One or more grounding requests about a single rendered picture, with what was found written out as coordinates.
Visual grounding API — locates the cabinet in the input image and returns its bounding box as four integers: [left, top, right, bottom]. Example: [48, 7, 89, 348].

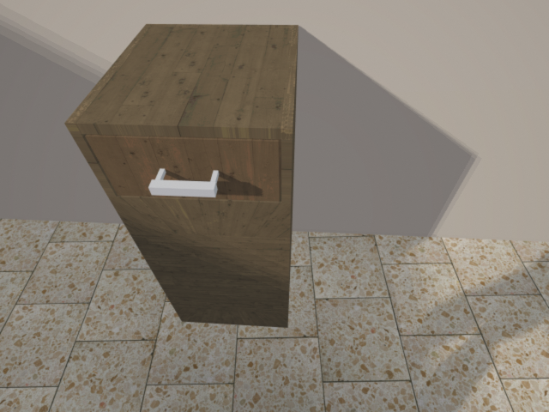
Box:
[65, 24, 299, 328]

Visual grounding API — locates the handle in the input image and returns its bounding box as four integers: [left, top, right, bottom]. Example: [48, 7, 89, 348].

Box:
[148, 168, 219, 197]

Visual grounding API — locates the drawer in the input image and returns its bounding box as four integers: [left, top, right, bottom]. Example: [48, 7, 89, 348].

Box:
[85, 134, 281, 202]

